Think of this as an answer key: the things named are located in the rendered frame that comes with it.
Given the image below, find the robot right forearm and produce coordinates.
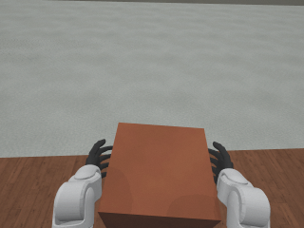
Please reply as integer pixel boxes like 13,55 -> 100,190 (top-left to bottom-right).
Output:
217,168 -> 271,228

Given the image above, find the robot left forearm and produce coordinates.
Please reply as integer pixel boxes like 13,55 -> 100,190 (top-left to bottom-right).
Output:
51,164 -> 103,228

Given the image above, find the robot left hand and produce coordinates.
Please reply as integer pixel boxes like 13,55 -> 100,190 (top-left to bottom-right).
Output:
85,139 -> 113,178

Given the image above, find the carton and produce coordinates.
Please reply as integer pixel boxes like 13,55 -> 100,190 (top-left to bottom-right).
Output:
98,123 -> 222,228

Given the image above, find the robot right hand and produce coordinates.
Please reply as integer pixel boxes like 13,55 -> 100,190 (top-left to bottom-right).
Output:
208,142 -> 234,185

